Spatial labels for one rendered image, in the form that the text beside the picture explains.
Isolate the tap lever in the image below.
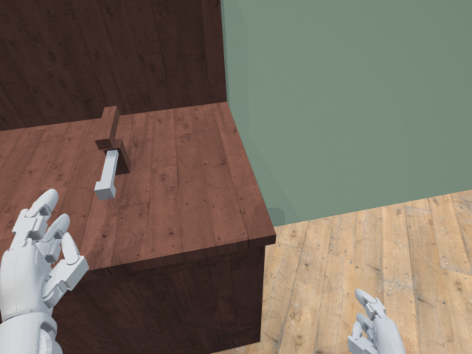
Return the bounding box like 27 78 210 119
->
94 150 119 201

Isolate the robot left hand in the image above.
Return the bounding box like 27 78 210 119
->
0 189 89 323

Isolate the robot right hand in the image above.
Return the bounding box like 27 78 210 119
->
348 288 406 354

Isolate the counter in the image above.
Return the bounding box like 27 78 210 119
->
0 0 277 354

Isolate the left robot forearm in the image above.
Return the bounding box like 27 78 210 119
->
0 311 63 354

